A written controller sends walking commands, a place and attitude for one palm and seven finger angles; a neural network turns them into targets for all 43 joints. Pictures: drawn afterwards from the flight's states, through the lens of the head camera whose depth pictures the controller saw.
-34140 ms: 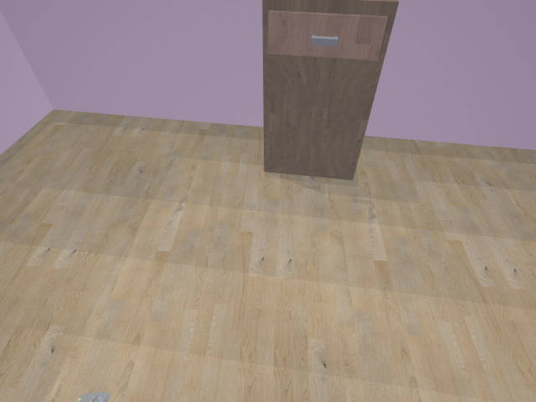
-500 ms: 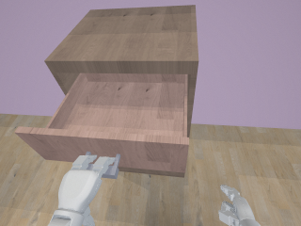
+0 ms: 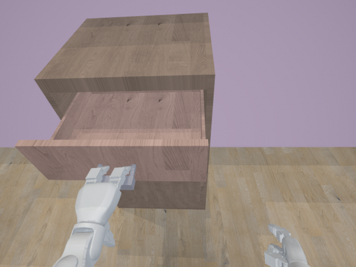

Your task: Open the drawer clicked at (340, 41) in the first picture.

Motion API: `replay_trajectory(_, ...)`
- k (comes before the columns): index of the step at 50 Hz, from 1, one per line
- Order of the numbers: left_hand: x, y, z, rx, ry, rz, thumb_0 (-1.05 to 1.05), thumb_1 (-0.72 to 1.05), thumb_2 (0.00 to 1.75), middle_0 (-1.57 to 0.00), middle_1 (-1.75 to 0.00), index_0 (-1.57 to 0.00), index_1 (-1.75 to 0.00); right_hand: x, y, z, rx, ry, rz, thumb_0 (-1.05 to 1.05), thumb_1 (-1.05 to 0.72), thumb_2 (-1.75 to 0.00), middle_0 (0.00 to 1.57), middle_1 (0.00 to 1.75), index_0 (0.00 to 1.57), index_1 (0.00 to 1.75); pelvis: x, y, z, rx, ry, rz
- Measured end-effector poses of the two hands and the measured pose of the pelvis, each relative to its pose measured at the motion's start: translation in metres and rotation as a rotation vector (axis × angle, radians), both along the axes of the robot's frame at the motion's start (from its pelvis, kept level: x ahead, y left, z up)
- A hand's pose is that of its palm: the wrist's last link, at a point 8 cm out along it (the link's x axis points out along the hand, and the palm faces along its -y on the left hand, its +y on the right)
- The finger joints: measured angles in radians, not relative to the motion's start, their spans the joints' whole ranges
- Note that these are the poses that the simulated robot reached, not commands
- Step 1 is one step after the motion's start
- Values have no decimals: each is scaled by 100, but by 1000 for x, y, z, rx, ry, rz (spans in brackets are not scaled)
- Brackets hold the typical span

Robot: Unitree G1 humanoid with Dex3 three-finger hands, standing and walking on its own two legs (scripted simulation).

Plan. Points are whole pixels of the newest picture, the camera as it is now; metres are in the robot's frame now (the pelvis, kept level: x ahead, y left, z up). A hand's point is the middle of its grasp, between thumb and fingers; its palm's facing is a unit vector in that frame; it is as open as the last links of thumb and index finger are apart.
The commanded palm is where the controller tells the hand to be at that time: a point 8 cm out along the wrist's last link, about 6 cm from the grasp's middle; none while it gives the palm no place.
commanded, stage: open the thumb to release the handle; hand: left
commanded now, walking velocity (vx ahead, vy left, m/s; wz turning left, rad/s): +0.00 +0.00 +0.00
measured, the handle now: (114, 175) +0.33 +0.19 +0.02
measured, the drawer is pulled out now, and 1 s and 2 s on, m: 0.20 0.19 0.19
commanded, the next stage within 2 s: lift the hand off the handle in 0.04 s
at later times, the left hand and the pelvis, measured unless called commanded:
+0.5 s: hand (109, 208) +0.25 +0.19 +0.00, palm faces +0.04 -0.11 -0.99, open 16.0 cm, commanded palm +0.22 +0.21 +0.06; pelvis +0.00 +0.01 +0.00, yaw +1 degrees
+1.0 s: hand (91, 190) +0.26 +0.21 +0.07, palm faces +0.08 -0.14 -0.99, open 16.1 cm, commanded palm +0.23 +0.21 +0.13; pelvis +0.01 +0.02 +0.01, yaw +1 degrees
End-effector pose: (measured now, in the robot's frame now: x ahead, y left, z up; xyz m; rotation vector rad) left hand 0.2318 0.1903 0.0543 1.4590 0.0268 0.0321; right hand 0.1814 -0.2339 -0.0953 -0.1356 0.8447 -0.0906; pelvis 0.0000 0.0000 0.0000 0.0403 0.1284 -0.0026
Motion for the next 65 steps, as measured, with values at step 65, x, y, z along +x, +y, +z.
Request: replay_trajectory(65, 2, 29, 106, -37, -102, 15, 0, -49, 30, -18, -30, -17, -31, 58, 73, 33, 86, -73, 178, 1, -91, -90, 20, 30, 20, 30, 15, 25, 20, -28, -126, 27)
